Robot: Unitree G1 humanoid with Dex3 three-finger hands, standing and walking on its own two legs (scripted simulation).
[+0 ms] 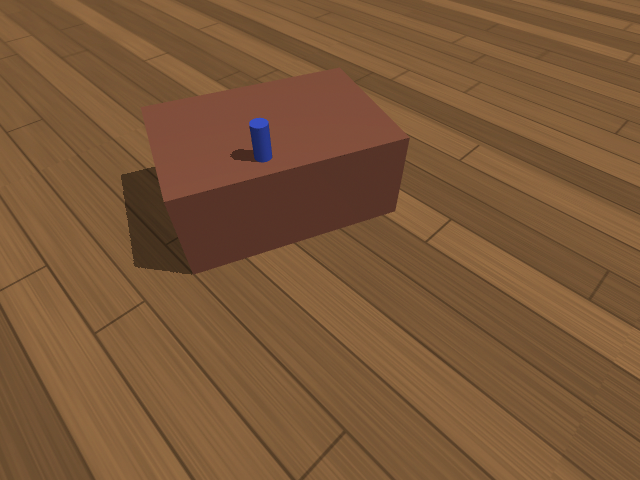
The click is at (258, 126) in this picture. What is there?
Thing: squat round
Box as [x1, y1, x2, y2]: [249, 118, 271, 161]
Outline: 255,118 249,122 254,158 258,161 267,161 271,158 268,122 266,119 263,118
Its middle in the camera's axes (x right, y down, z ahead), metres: -0.20 -0.37 +1.37
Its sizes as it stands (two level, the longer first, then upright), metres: 0.065 0.065 0.138
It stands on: a support 0.39 m high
